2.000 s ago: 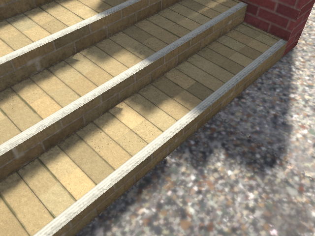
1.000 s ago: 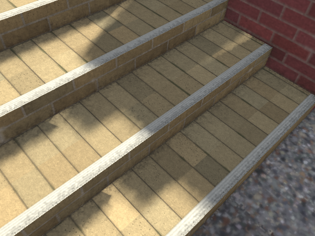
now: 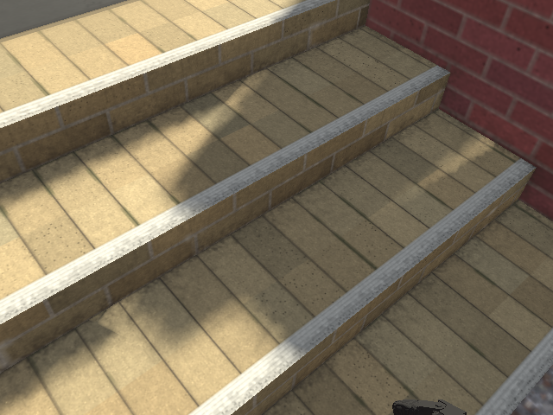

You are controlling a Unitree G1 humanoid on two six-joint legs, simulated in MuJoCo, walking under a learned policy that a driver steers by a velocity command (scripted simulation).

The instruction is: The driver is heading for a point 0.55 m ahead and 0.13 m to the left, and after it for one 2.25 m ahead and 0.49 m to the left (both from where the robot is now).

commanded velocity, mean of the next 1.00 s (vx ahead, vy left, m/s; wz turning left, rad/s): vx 0.49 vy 0.00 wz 0.00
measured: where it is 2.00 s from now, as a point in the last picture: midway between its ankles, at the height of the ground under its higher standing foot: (270, 127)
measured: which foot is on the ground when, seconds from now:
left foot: up 0.00-0.02, down 0.04-0.82, up 0.84-1.00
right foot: down 0.00-0.04, up 0.06-0.80, down 0.82-1.00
